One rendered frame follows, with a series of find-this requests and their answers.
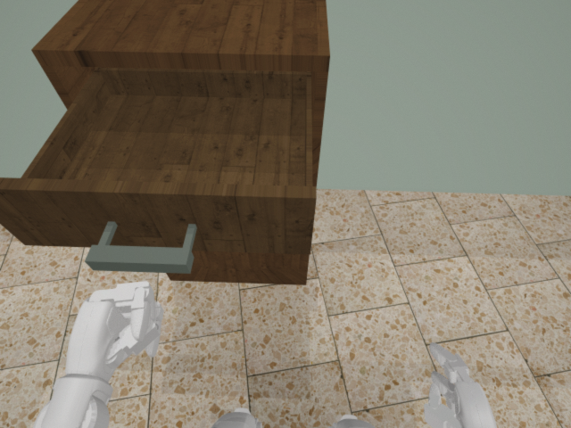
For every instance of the robot right hand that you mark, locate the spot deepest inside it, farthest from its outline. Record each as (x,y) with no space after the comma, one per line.
(467,404)

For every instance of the cabinet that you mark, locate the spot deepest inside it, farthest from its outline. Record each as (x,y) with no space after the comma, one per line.
(262,35)

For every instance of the robot left hand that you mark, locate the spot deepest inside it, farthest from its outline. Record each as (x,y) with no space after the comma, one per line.
(130,312)

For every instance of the drawer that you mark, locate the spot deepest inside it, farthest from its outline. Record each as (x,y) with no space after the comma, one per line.
(157,149)

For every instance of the handle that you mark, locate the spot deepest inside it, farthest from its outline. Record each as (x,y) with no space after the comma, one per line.
(106,257)

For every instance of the left robot forearm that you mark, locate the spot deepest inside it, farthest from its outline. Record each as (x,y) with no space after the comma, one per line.
(79,401)

